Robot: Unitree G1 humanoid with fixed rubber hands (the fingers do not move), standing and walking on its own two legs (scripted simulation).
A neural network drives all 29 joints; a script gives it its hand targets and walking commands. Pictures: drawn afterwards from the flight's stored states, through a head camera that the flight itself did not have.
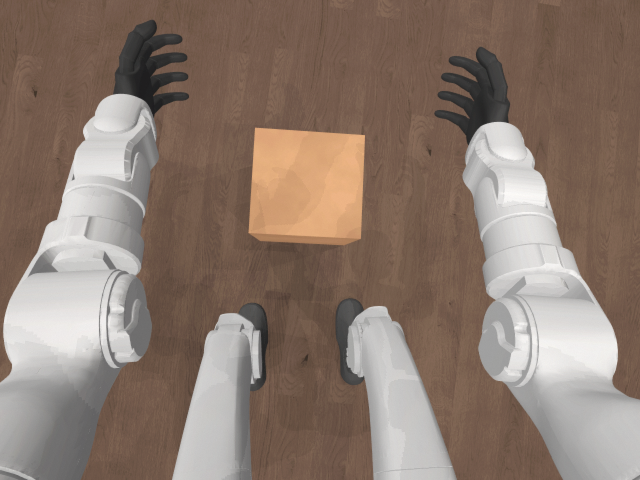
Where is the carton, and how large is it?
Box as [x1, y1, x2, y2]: [249, 128, 364, 244]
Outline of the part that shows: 255,128 249,233 259,240 328,244 345,244 360,238 364,135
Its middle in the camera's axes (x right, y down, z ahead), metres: -0.03 -0.09 +0.86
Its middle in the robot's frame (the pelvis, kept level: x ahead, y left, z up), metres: +0.48 -0.02 -0.51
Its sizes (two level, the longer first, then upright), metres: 0.210 0.200 0.250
